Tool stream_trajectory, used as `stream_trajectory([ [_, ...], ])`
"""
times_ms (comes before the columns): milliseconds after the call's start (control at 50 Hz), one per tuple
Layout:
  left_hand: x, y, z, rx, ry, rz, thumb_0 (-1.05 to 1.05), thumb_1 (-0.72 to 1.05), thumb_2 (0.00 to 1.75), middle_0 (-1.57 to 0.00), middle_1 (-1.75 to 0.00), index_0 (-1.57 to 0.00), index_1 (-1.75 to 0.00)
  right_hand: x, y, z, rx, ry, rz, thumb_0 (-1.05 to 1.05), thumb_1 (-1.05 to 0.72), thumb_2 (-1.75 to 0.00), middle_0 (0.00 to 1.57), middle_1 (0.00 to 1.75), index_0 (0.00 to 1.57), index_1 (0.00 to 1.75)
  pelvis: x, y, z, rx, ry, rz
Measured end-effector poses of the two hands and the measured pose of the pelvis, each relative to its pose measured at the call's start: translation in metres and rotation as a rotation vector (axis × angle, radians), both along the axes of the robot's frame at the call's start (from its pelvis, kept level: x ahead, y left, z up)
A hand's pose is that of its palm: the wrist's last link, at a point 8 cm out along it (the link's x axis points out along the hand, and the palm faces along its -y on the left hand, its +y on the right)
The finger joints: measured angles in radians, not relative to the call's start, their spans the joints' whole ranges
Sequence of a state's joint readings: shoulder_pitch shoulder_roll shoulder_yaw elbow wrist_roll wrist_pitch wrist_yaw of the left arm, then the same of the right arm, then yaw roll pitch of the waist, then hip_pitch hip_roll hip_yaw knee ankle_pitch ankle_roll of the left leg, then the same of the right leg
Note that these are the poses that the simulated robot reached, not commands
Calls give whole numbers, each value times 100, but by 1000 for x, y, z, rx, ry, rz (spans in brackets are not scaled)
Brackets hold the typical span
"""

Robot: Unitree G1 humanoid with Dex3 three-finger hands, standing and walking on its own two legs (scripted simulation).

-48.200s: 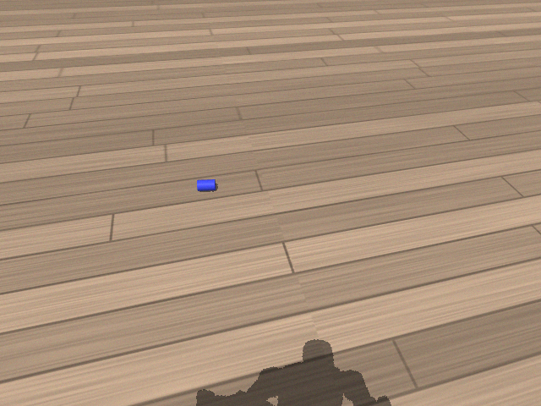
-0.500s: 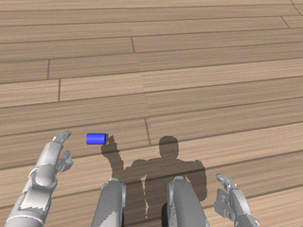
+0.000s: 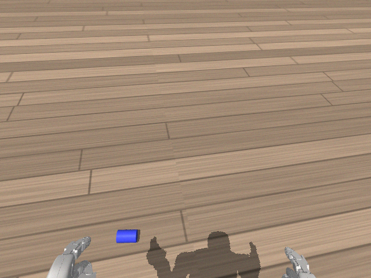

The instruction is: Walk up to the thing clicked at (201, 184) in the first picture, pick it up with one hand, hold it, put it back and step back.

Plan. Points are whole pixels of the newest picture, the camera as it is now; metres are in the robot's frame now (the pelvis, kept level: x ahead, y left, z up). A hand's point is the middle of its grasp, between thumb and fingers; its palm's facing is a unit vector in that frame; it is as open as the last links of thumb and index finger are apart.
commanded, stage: home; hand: left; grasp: from above
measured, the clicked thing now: (127, 236) +0.49 +0.24 -0.68
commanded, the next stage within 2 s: none
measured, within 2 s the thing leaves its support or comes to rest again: neither
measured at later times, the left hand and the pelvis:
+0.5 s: hand out of the picture +0.17 +0.19 -0.04, palm faces +0.05 -0.98 -0.19, open 7.4 cm; pelvis +0.01 +0.00 +0.01, yaw +1 degrees
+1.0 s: hand out of the picture +0.17 +0.18 -0.04, palm faces +0.04 -0.98 -0.20, open 7.4 cm; pelvis +0.01 +0.00 +0.01, yaw +0 degrees
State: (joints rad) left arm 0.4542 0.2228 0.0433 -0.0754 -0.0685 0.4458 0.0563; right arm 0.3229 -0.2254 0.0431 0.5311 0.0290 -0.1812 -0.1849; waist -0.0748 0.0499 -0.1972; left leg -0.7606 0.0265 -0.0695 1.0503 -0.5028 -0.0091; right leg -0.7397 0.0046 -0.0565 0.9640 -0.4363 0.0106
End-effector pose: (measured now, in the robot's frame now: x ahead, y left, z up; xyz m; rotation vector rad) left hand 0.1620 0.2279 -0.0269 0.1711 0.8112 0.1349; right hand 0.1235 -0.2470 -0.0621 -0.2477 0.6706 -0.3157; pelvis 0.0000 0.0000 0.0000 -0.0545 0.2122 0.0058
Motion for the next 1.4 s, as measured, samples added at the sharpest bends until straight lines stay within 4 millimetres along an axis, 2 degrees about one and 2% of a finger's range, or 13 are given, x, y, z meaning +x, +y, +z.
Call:
stream_trajectory([
  [140,-16,4,16,0,-2,7,1,91,90,-20,-30,-20,-31,26,11,17,8,-94,48,1,-90,-90,20,29,20,30,4,2,8,3,-33,6],
  [320,-19,6,10,-16,13,13,1,91,90,-20,-30,-20,-30,45,20,24,-4,-138,112,1,-90,-90,21,29,20,30,4,2,8,4,-40,14],
  [760,-7,6,13,-7,7,-9,1,91,90,-20,-30,-20,-30,25,14,12,-1,-64,68,1,-90,-90,21,30,20,30,9,5,9,4,-39,3],
  [1140,-6,2,14,-3,-3,-14,1,91,90,-20,-30,-20,-30,35,9,15,-12,-88,75,1,-90,-90,21,30,20,30,11,1,8,7,-38,5],
  [1400,-7,1,13,-3,5,-11,1,91,90,-20,-30,-20,-30,34,8,14,-8,-85,75,1,-90,-90,21,30,20,30,11,0,7,7,-37,6],
])
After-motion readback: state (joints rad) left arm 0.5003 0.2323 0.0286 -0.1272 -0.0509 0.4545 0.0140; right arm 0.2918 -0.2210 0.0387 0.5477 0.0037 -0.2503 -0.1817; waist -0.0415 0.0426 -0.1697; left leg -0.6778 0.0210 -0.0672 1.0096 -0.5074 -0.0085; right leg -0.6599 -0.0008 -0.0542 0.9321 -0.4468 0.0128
